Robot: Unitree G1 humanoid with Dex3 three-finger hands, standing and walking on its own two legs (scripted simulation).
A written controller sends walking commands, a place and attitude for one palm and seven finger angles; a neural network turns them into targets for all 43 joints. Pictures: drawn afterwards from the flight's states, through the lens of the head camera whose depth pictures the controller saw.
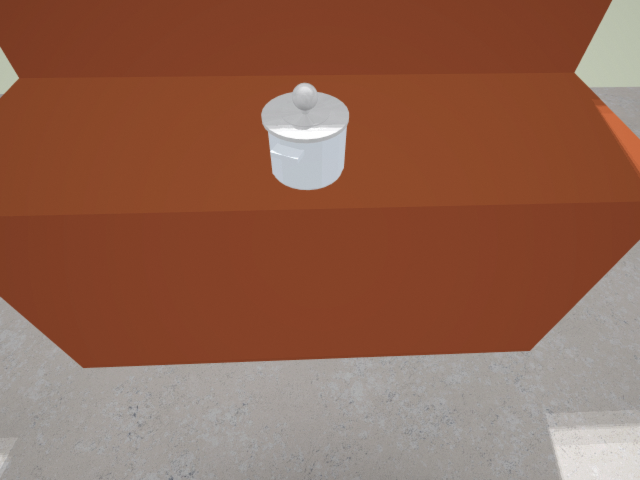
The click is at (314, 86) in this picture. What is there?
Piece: lid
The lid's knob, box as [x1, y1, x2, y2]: [292, 83, 317, 110]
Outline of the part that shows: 300,83 294,88 292,92 292,100 298,108 306,110 311,108 315,104 317,100 317,93 312,85 308,83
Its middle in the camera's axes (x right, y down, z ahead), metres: -0.03 -0.25 +0.67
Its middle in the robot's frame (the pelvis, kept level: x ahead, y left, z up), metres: +0.69 +0.07 +0.12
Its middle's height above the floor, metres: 0.90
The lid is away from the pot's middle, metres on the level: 0.00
